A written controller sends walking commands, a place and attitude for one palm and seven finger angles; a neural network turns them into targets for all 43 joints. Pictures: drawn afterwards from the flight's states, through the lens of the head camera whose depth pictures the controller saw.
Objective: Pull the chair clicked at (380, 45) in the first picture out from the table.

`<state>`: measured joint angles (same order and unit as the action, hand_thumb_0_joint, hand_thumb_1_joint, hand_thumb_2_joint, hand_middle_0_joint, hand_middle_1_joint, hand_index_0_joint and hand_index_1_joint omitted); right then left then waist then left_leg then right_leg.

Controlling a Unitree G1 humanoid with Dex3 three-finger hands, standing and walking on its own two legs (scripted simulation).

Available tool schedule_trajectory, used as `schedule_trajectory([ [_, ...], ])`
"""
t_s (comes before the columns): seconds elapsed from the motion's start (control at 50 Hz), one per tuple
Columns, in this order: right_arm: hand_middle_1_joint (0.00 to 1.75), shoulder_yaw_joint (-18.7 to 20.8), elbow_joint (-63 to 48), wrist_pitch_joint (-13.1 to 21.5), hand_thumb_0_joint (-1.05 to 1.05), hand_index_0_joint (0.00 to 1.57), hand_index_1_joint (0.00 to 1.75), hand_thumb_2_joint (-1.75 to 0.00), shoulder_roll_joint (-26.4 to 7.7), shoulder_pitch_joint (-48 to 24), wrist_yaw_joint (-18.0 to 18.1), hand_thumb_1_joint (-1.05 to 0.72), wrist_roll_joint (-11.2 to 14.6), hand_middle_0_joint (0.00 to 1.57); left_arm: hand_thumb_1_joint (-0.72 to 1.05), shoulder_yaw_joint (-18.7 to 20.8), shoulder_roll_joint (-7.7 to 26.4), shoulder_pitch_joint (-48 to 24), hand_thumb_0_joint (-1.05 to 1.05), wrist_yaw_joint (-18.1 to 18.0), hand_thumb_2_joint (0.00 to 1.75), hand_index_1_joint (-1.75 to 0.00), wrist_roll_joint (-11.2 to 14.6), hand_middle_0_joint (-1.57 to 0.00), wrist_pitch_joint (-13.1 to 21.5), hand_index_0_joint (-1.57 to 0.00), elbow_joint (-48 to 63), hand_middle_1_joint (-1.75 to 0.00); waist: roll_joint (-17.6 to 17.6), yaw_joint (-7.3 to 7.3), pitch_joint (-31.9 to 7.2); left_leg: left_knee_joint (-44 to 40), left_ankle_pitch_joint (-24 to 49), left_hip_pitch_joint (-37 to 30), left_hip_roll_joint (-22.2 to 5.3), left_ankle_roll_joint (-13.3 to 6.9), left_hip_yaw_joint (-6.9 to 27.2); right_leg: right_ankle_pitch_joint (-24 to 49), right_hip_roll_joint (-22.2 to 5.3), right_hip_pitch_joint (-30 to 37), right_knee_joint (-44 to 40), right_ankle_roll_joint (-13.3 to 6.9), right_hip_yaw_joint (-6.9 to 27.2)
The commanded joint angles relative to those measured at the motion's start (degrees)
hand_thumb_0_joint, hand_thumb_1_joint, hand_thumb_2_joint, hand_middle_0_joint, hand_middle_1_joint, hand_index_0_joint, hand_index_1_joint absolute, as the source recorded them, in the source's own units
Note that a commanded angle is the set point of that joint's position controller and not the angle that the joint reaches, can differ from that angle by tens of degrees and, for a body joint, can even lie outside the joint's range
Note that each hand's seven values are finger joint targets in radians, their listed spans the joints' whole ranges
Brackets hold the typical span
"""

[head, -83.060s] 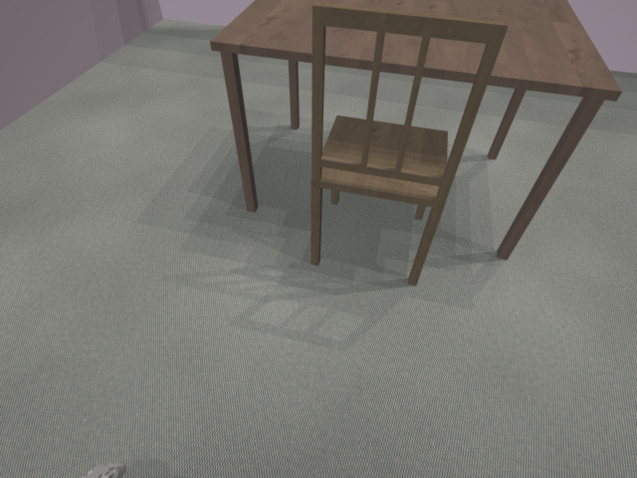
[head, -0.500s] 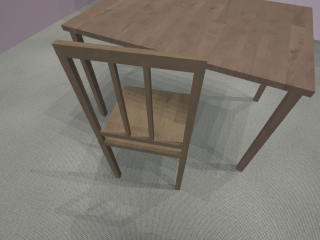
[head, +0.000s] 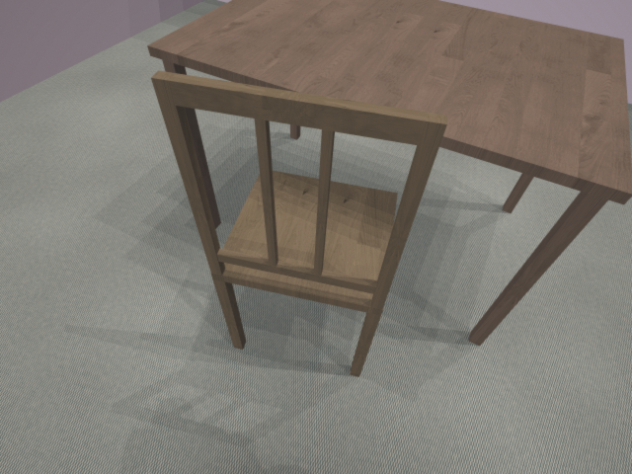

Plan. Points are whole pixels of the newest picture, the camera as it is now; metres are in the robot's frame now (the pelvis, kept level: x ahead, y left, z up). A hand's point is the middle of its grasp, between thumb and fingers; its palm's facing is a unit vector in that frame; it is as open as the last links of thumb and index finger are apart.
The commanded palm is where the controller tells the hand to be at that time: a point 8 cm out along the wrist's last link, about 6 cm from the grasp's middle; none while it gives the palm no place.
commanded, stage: come to a stop and stand still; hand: left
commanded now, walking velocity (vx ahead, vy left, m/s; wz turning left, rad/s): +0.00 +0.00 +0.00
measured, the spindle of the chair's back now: (268, 203) +0.57 +0.12 -0.05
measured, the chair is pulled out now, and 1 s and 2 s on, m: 0.12 0.12 0.12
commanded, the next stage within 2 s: look again from close up in 0.40 s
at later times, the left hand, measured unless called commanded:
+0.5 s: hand out of the picture +0.01 +0.17 -0.18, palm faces +0.00 -0.98 -0.18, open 7.4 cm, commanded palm none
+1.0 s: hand out of the picture +0.01 +0.16 -0.17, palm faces +0.00 -0.98 -0.19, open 7.4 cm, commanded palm none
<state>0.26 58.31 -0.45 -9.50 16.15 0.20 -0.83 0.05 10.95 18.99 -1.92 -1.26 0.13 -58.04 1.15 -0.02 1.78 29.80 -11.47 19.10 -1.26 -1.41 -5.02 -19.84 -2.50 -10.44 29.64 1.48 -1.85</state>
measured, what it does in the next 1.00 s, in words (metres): stands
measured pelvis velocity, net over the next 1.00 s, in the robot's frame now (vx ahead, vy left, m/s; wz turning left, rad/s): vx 0.03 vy -0.01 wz -0.01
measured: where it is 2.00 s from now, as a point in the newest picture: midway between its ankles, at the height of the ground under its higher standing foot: outside the picture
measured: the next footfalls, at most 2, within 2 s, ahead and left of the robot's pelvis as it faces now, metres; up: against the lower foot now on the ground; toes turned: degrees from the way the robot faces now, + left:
none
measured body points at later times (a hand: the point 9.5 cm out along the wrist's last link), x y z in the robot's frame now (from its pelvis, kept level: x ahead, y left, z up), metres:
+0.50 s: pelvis +0.02 +0.00 +0.00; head +0.04 +0.01 +0.45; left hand +0.01 +0.22 -0.16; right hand +0.06 -0.23 -0.15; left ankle +0.05 +0.11 -0.73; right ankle -0.05 -0.13 -0.73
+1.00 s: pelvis +0.03 -0.01 +0.01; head +0.04 +0.00 +0.46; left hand +0.01 +0.22 -0.16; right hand +0.05 -0.24 -0.15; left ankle +0.05 +0.11 -0.73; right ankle -0.05 -0.13 -0.73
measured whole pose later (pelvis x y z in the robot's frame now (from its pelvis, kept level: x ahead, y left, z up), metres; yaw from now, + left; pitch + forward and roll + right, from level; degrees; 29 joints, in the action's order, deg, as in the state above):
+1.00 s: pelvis +0.03 -0.01 +0.01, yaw -1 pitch +0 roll +1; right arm -0.5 64.7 0.7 -9.2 13.8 1.2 -0.2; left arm -0.9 9.6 18.8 -2.2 -1.1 1.1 -63.4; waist 1.9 -0.6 1.1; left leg 25.6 -12.3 13.1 -1.0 -0.6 -5.8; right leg -19.9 -2.6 -4.3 24.4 1.3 -1.3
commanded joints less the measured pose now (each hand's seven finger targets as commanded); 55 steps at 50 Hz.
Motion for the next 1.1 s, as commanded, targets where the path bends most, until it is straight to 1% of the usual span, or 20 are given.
schedule_trajectory([
  [0.0, 0.3, 1.19, -1.57, 1.59, 0.0, 0.2, 0.3, -0.9, -7.33, 1.03, 0.42, -0.9, 0.38, 0.2, 0.9, 0.46, 5.12, 3.6, 0.0, -0.31, 0.9, -0.3, 0.3, -0.2, 1.2, -0.2, 1.11, -0.3, -1.23, 0.22, -1.65, -6.42, 1.59, -7.6, -4.75, -1.15, 6.73, 6.6, -3.05, -4.48, -6.35, -2.72, 3.69],
  [0.02, 0.3, 1.05, -1.23, 1.58, 0.0, 0.2, 0.3, -0.9, -6.92, 0.57, 0.5, -0.9, 0.5, 0.2, 0.9, 0.43, 5.14, 3.71, 0.0, -0.29, 0.9, -0.3, 0.27, -0.2, 1.15, -0.2, 0.69, -0.3, -1.47, -0.02, -0.18, -6.77, 1.68, -7.44, -4.81, -1.26, 6.58, 6.53, -2.93, -4.87, -6.76, -2.62, 3.58],
  [0.1, 0.3, 0.95, 0.07, 1.69, 0.0, 0.2, 0.3, -0.9, -7.2, -0.23, 0.56, -0.9, 0.58, 0.2, 0.9, 0.1, 4.98, 4.51, 0.0, -0.39, 0.9, -0.3, 0.32, -0.2, 1.2, -0.2, -0.96, -0.3, -1.29, 0.02, -0.63, -6.56, 3.63, -8.82, -4.78, -1.1, 6.07, 8.2, -3.29, -4.44, -7.05, -2.31, 3.69],
  [0.12, 0.3, 0.89, 0.32, 1.64, 0.0, 0.2, 0.3, -0.9, -6.87, -0.7, 0.6, -0.9, 0.69, 0.2, 0.9, 0.05, 5.06, 4.65, 0.0, -0.39, 0.9, -0.3, 0.26, -0.2, 1.23, -0.2, -1.3, -0.3, -0.98, -0.18, 0.78, -6.71, 3.3, -8.44, -4.72, -1.1, 5.84, 8.23, -3.23, -4.75, -7.56, -2.26, 3.85],
  [0.16, 0.3, 0.79, 0.78, 1.73, 0.0, 0.2, 0.3, -0.9, -7.05, -0.76, 0.61, -0.9, 0.66, 0.2, 0.9, -0.01, 5.02, 4.66, 0.0, -0.45, 0.9, -0.3, 0.24, -0.2, 1.24, -0.2, -1.8, -0.3, -0.88, -0.05, 0.13, -6.77, 4.42, -8.74, -4.66, -1.03, 5.84, 9.26, -3.44, -4.04, -7.45, -2.21, 3.84],
  [0.22, 0.3, 0.79, 1.32, 1.67, 0.0, 0.2, 0.3, -0.9, -6.89, -1.39, 0.67, -0.9, 0.72, 0.2, 0.9, -0.04, 4.84, 4.96, 0.0, -0.46, 0.9, -0.3, 0.24, -0.2, 1.19, -0.2, -2.43, -0.3, -1.22, -0.24, 1.1, -7.47, 3.06, -8.81, -4.67, -1.03, 5.74, 8.12, -3.36, -4.21, -8.08, -2.09, 3.58],
  [0.28, 0.3, 0.73, 1.75, 1.91, 0.0, 0.2, 0.3, -0.9, -7.04, -1.49, 0.75, -0.9, 0.66, 0.2, 0.9, -0.03, 4.9, 4.86, 0.0, -0.52, 0.9, -0.3, 0.25, -0.2, 1.25, -0.2, -2.89, -0.3, -1.13, -0.26, -0.4, -6.94, 6.27, -9.8, -4.73, -1.03, 5.61, 10.7, -3.59, -3.13, -7.59, -1.95, 3.45],
  [0.32, 0.3, 0.67, 2.07, 1.86, 0.0, 0.2, 0.3, -0.9, -6.77, -1.77, 0.82, -0.9, 0.7, 0.2, 0.9, -0.02, 4.77, 4.8, 0.0, -0.55, 0.9, -0.3, 0.2, -0.2, 1.23, -0.2, -2.99, -0.3, -0.66, -0.45, 0.78, -7.11, 6.67, -9.35, -4.74, -1.12, 5.53, 10.92, -3.5, -3.15, -7.91, -1.92, 3.39],
  [0.34, 0.3, 0.68, 1.99, 1.94, 0.0, 0.2, 0.3, -0.9, -6.88, -1.7, 0.85, -0.9, 0.64, 0.2, 0.9, 0.02, 4.7, 4.86, 0.0, -0.58, 0.9, -0.3, 0.18, -0.2, 1.22, -0.2, -2.96, -0.3, -1.51, -0.34, 0.2, -6.94, 7.67, -9.61, -4.69, -1.08, 5.48, 11.65, -3.61, -2.81, -7.75, -1.93, 3.43],
  [0.38, 0.3, 0.6, 2.23, 1.99, 0.0, 0.2, 0.3, -0.9, -6.95, -1.56, 0.85, -0.9, 0.61, 0.2, 0.9, 0.02, 4.87, 4.73, 0.0, -0.58, 0.9, -0.3, 0.26, -0.2, 1.23, -0.2, -3.06, -0.3, -1.02, -0.4, -0.63, -6.92, 8.41, -10.12, -4.74, -1.05, 5.54, 12.01, -3.71, -2.23, -7.7, -1.85, 3.3],
  [0.46, 0.3, 0.55, 2.67, 1.93, 0.0, 0.2, 0.3, -0.9, -6.68, -2.01, 0.89, -0.9, 0.64, 0.2, 0.9, 0.03, 4.8, 4.59, 0.0, -0.6, 0.9, -0.3, 0.25, -0.2, 1.28, -0.2, -3.25, -0.3, -0.04, -0.5, 0.26, -6.94, 8.61, -9.92, -4.63, -0.95, 5.29, 12.96, -3.94, -2.09, -8.2, -1.83, 3.26],
  [0.54, 0.3, 0.45, 3.0, 1.92, 0.0, 0.2, 0.3, -0.9, -6.56, -1.89, 0.91, -0.9, 0.64, 0.2, 0.9, -0.01, 4.92, 4.49, 0.0, -0.59, 0.9, -0.3, 0.32, -0.2, 1.25, -0.2, -3.24, -0.3, -0.87, -0.61, 0.58, -7.28, 8.42, -9.83, -4.58, -0.88, 5.15, 12.92, -3.98, -1.84, -8.55, -1.9, 3.36],
  [0.6, 0.3, 0.36, 3.27, 2.01, 0.0, 0.2, 0.3, -0.9, -6.62, -1.48, 0.98, -0.9, 0.57, 0.2, 0.9, 0.03, 4.97, 4.5, 0.0, -0.59, 0.9, -0.3, 0.39, -0.2, 1.3, -0.2, -3.4, -0.3, -1.05, -0.57, -0.82, -7.0, 10.46, -10.84, -4.66, -0.92, 5.22, 14.35, -4.06, -0.99, -8.42, -1.97, 3.3],
  [0.62, 0.3, 0.31, 3.46, 1.99, 0.0, 0.2, 0.3, -0.9, -6.4, -1.46, 1.04, -0.9, 0.67, 0.2, 0.9, 0.09, 5.03, 4.42, 0.0, -0.57, 0.9, -0.3, 0.32, -0.2, 1.33, -0.2, -3.4, -0.3, -0.16, -0.68, -0.19, -7.06, 10.57, -10.56, -4.75, -0.97, 4.99, 14.88, -3.92, -0.85, -8.59, -1.95, 3.28],
  [0.68, 0.3, 0.29, 3.7, 2.12, 0.0, 0.2, 0.3, -0.9, -6.62, -0.95, 1.11, -0.9, 0.61, 0.2, 0.9, 0.09, 5.02, 4.34, 0.0, -0.59, 0.9, -0.3, 0.41, -0.2, 1.31, -0.2, -3.59, -0.3, -0.87, -0.56, -1.41, -6.92, 12.28, -11.49, -4.82, -0.93, 5.03, 15.53, -3.96, -0.35, -8.26, -1.93, 3.13],
  [0.76, 0.3, 0.25, 3.98, 1.91, 0.0, 0.2, 0.3, -0.9, -6.32, -1.0, 1.1, -0.9, 0.69, 0.2, 0.9, 0.0, 4.94, 4.48, 0.0, -0.6, 0.9, -0.3, 0.4, -0.2, 1.22, -0.2, -3.73, -0.3, -0.26, -0.61, 0.66, -7.56, 9.75, -10.51, -4.66, -0.81, 5.06, 14.03, -3.92, -0.98, -9.14, -1.96, 3.33],
  [0.84, 0.3, 0.19, 4.18, 1.9, 0.0, 0.2, 0.3, -0.9, -6.12, -0.77, 1.13, -0.9, 0.68, 0.2, 0.9, 0.0, 4.86, 4.93, 0.0, -0.59, 0.9, -0.3, 0.36, -0.2, 1.3, -0.2, -3.91, -0.3, -0.44, -0.67, 0.73, -7.43, 10.12, -10.77, -4.61, -0.75, 4.85, 14.8, -4.02, -0.87, -9.42, -2.05, 3.23],
  [0.88, 0.3, 0.23, 4.24, 1.99, 0.0, 0.2, 0.3, -0.9, -6.19, -0.42, 1.18, -0.9, 0.65, 0.2, 0.9, 0.03, 4.81, 4.98, 0.0, -0.6, 0.9, -0.3, 0.4, -0.2, 1.38, -0.2, -3.99, -0.3, -0.02, -0.56, -0.62, -7.24, 11.38, -11.57, -4.71, -0.76, 4.89, 15.81, -4.06, -0.27, -9.18, -2.05, 3.15],
  [0.94, 0.3, 0.19, 4.34, 1.86, 0.0, 0.2, 0.3, -0.9, -6.11, -0.59, 1.23, -0.9, 0.7, 0.2, 0.9, -0.07, 4.44, 5.34, 0.0, -0.62, 0.9, -0.3, 0.36, -0.2, 1.29, -0.2, -4.23, -0.3, -0.08, -0.58, 1.07, -7.59, 9.81, -11.15, -4.66, -0.73, 4.84, 14.54, -3.98, -1.19, -9.72, -2.03, 3.16],
  [1.08, 0.3, 0.19, 4.41, 1.86, 0.0, 0.2, 0.3, -0.9, -5.83, -0.31, 1.31, -0.9, 0.73, 0.2, 0.9, -0.14, 4.25, 5.9, 0.0, -0.6, 0.9, -0.3, 0.39, -0.2, 1.38, -0.2, -4.65, -0.3, -0.87, -0.53, 0.72, -7.73, 9.91, -11.79, -4.69, -0.63, 4.77, 14.8, -3.89, -1.07, -10.19, -2.13, 3.45],
])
